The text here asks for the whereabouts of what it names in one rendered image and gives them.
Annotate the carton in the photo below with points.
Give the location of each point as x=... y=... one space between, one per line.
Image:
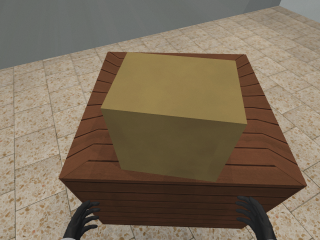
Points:
x=173 y=115

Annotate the right robot hand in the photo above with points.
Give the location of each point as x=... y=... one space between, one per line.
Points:
x=259 y=220

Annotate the left robot hand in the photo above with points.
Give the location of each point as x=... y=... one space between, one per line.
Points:
x=76 y=227

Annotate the pedestal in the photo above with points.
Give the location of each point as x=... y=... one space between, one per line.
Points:
x=260 y=166

